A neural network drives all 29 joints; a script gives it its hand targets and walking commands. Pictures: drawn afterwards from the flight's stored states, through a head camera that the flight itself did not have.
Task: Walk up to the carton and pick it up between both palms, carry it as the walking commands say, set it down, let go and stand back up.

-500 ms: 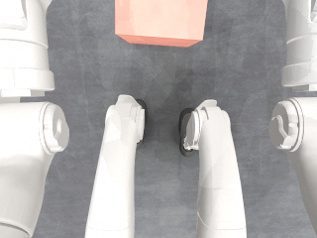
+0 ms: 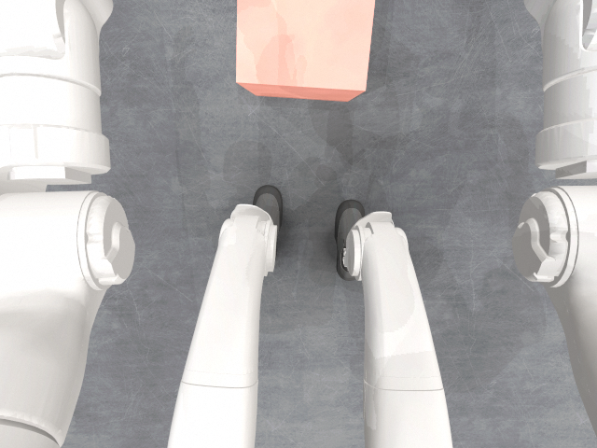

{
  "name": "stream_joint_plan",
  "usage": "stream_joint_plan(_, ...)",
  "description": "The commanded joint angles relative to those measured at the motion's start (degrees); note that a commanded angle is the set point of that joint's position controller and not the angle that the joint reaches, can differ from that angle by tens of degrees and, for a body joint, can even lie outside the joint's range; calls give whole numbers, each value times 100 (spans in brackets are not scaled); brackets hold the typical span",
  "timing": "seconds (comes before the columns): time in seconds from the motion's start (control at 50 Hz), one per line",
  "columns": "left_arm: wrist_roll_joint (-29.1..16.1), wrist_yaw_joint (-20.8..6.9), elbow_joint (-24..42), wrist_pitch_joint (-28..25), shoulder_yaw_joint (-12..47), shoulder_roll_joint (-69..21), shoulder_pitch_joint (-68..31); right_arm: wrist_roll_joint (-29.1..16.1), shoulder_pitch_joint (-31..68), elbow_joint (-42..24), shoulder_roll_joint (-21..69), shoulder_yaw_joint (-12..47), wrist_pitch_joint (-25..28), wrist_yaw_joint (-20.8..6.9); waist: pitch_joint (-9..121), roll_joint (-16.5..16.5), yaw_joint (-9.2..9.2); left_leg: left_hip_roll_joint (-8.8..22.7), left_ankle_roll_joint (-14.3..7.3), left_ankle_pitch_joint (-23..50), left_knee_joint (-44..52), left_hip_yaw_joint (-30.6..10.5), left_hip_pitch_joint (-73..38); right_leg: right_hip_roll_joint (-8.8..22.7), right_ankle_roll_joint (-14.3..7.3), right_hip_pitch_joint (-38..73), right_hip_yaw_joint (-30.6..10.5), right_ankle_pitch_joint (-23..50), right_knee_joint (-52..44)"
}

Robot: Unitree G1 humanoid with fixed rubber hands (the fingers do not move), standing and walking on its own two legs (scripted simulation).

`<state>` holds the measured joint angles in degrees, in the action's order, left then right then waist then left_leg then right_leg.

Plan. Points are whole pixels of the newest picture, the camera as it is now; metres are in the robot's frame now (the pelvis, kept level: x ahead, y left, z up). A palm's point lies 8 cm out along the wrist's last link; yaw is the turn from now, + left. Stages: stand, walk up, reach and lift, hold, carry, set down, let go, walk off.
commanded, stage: let go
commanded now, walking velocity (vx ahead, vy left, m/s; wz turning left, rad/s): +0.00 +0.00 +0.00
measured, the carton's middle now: (304, 37) +0.57 +0.02 -0.51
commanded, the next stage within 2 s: stand in 1.36 s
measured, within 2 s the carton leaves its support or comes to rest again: neither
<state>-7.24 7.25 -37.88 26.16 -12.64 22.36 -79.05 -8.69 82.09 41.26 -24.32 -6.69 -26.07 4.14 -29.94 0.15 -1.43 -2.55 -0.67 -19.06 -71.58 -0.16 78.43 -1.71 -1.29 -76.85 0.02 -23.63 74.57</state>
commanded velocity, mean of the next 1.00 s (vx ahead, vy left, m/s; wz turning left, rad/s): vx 0.00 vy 0.00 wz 0.00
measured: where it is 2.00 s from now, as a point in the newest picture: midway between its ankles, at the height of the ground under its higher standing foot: (307, 247)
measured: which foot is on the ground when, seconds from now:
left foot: down 0.00-1.00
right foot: down 0.00-1.00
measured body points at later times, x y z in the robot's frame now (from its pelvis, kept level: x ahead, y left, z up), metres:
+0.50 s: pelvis +0.02 +0.00 +0.06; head +0.23 +0.00 +0.46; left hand +0.34 +0.23 -0.03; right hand +0.36 -0.23 -0.03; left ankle +0.12 +0.11 -0.60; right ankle +0.09 -0.10 -0.60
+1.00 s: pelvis +0.09 +0.00 +0.12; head +0.11 +0.00 +0.57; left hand +0.25 +0.23 +0.05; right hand +0.27 -0.24 +0.05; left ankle +0.12 +0.11 -0.60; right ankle +0.09 -0.10 -0.60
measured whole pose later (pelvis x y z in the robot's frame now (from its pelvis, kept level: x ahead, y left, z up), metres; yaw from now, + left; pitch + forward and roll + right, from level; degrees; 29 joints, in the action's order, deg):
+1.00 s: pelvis +0.09 +0.00 +0.12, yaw -1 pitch -4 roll +1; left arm -7.2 -4.5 -19.5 10.1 -3.3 10.7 15.9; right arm -1.3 -11.8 23.8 -12.2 -5.1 -9.0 -3.4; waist -6.1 0.2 -1.4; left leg -2.4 -0.8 -17.7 -37.9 -0.2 16.6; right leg -1.6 -1.1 -14.9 -1.9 -20.9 39.4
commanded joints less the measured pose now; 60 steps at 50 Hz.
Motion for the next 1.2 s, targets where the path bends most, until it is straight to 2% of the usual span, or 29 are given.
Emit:
stream_joint_plan(0.0, -30, -182, 1085, -388, -171, 936, -12, 369, 295, -1052, -995, -388, 340, 71, 13777, -90, -91, -123, 95, 3281, 861, -71, -5628, -438, 61, 4777, -140, 3068, -1171)
stream_joint_plan(0.04, 28, -271, 1846, -375, -10, 1055, 718, 554, -466, -2008, -744, -260, 288, 241, 14313, -508, -15, -248, 107, 3766, 805, 20, -5382, -392, 104, 5835, -261, 4394, -1155)
stream_joint_plan(0.06, 214, -300, 1701, -372, -62, 1414, 872, 735, -462, -1852, -666, -279, 218, 278, 13848, -391, -307, -257, 37, 3508, 943, 12, -5364, -350, 207, 5510, -273, 3987, -1128)
stream_joint_plan(0.08, 140, -386, 2667, -388, 26, 1350, 759, 717, -605, -2654, -790, -374, 203, 347, 13862, -505, 47, -355, 56, 3343, 958, 143, -5122, -373, 121, 5952, -375, 4261, -1264)
stream_joint_plan(0.12, -40, -432, 3242, -294, 281, 1395, 1149, 81, -1166, -2991, -63, 264, 93, 233, 13470, -251, -229, -267, -50, 3168, 1147, 25, -5703, -317, 133, 5696, -373, 3704, -1388)
stream_joint_plan(0.14, -130, -460, 3074, -234, 274, 1274, 1338, 243, -758, -3491, -451, 112, 90, 194, 13087, -462, -116, -222, -52, 2837, 1162, -27, -5372, -295, 117, 5444, -307, 3269, -1421)
stream_joint_plan(0.16, -227, -478, 3941, -260, 305, 1160, 1362, 43, -1193, -3660, -360, 153, 71, 205, 13448, -562, -22, -255, -24, 3078, 1267, 14, -5727, -353, 57, 5862, -346, 3604, -1493)
stream_joint_plan(0.24, -293, -745, 3463, -158, 684, 829, 3225, 92, -2899, -3298, 120, 399, -29, 163, 12454, -339, -171, -167, -13, 2833, 1360, -1, -5958, -259, 123, 5873, -366, 3108, -1706)
stream_joint_plan(0.3, -221, -816, 3584, -387, 807, 335, 4371, 225, -4316, -3410, 232, 10, 308, 49, 11503, -216, 180, -122, 84, 2548, 1672, 14, -6140, -238, 103, 5843, -254, 2881, -2146)
stream_joint_plan(0.34, 113, -856, 3349, -542, 633, 204, 5151, 407, -5057, -3130, 432, 62, 468, -71, 10273, 111, -23, -52, 137, 2107, 2030, -60, -5912, -215, 60, 5749, -265, 2329, -2477)
stream_joint_plan(0.36, 98, -865, 3720, -689, 577, 274, 5392, 382, -5056, -4091, 171, 30, 668, -57, 10226, -213, 8, -41, 111, 2048, 2098, -78, -6198, -215, 119, 5977, -189, 2277, -2605)
stream_joint_plan(0.38, 154, -870, 3387, -731, 582, 241, 5345, 621, -5380, -3210, 285, -49, 674, -118, 9400, -108, 44, -19, 128, 1702, 2249, -114, -5852, -176, 97, 5716, -242, 1873, -2758)
stream_joint_plan(0.42, 219, -972, 3430, -874, 659, 98, 5613, 672, -5325, -3298, 333, 14, 854, -194, 8471, 238, 48, 14, 193, 1201, 2391, -53, -5873, -139, 76, 5482, -191, 1355, -2968)
stream_joint_plan(0.52, 477, -1160, 2601, -1223, 590, 16, 6500, 506, -6387, -2601, 922, 366, 1155, -419, 5605, -287, -124, 95, -106, -259, 3065, 47, -5281, 92, 145, 4874, -257, -230, -3697)
stream_joint_plan(0.56, 532, -1249, 1815, -1149, 663, -233, 6840, 641, -6786, -1890, 854, 217, 1153, -612, 4662, 31, -24, 109, 52, -1027, 3346, 155, -5410, 228, 12, 4746, -257, -1253, -4162)
stream_joint_plan(0.6, 386, -1261, 2159, -1387, 750, -224, 6898, 748, -6954, -2281, 1048, 355, 1390, -597, 4693, -390, 129, 88, 7, -696, 3379, 50, -5685, 242, 45, 4828, -290, -1068, -4366)
stream_joint_plan(0.64, 525, -1266, 1776, -1434, 888, -447, 7623, 831, -7334, -1848, 1008, 393, 1452, -641, 3757, -112, -41, 54, -1, -839, 3698, 61, -6006, 197, 20, 4670, -171, -1158, -4558)
stream_joint_plan(0.7, 566, -1318, 2036, -1589, 952, -489, 7937, 1004, -7730, -2060, 951, 329, 1673, -647, 3467, -504, 248, -6, 76, -623, 3865, 118, -6613, 298, -67, 4764, -220, -1298, -5057)
stream_joint_plan(0.72, 678, -1329, 2534, -1686, 950, -589, 8612, 967, -8698, -2384, 1129, 490, 1757, -648, 4067, -331, 233, -62, 114, 182, 3907, 218, -7255, 313, -46, 5432, -364, -564, -5213)
stream_joint_plan(0.74, 609, -1283, 2200, -1674, 1021, -516, 8302, 856, -7823, -2381, 875, 463, 1762, -641, 3151, -108, -40, 63, 58, -379, 4049, -54, -6787, 231, -8, 4945, -84, -740, -4832)
stream_joint_plan(0.76, 729, -1316, 2389, -1692, 964, -577, 8819, 1094, -8635, -2344, 900, 365, 1846, -663, 3522, -481, 181, -96, 138, 158, 4064, 203, -7464, 340, -92, 5313, -266, -645, -5347)
stream_joint_plan(0.8, 728, -1246, 2701, -1881, 1003, -464, 8458, 880, -8205, -2592, 903, 385, 1936, -666, 3238, -191, -8, 14, 94, 348, 4238, 72, -7209, 152, 83, 5538, -143, 107, -4935)
stream_joint_plan(0.9, 856, -1245, 3096, -1982, 1034, -347, 9090, 1038, -9310, -2719, 874, 239, 2059, -752, 3393, -115, 309, -95, 191, 1137, 4396, 90, -7724, 174, 46, 6429, -133, 1360, -5125)
stream_joint_plan(0.98, 738, -1237, 2524, -1800, 1089, -292, 9376, 1043, -9616, -2438, 818, 338, 1919, -787, 2635, -417, 317, -80, 184, 833, 4439, 137, -7709, 204, 93, 6151, -20, 1084, -5345)
stream_joint_plan(1.0, 783, -1210, 2802, -1908, 1071, -232, 9058, 939, -9418, -2513, 876, 379, 1980, -808, 2857, -142, 166, -96, 175, 1060, 4393, 63, -7701, 153, 55, 6324, -59, 1367, -5214)
stream_joint_plan(1.02, 799, -1223, 2681, -1851, 945, -196, 9303, 1045, -9530, -2658, 742, 249, 1940, -783, 2977, -622, 168, -144, 116, 1326, 4340, 44, -7760, 178, 102, 6571, -66, 1695, -5261)
stream_joint_plan(1.06, 765, -1186, 2662, -1877, 1119, -310, 9164, 893, -9273, -2741, 702, 358, 1959, -801, 3012, 8, 73, -103, 176, 1479, 4465, 53, -7520, -12, 83, 6682, -32, 1803, -5058)
stream_joint_plan(1.08, 671, -1225, 2541, -1834, 1076, -346, 9517, 954, -9635, -2615, 692, 266, 1941, -763, 3170, -398, 202, -90, 156, 1903, 4348, -29, -7666, 34, 77, 6772, -82, 2255, -4997)
stream_joint_plan(1.18, 602, -1282, 2392, -1861, 1057, -285, 9393, 931, -9565, -2736, 719, 335, 1931, -724, 3208, -369, 222, -179, 95, 1590, 4331, 117, -7490, 70, 139, 7001, -142, 2429, -5006)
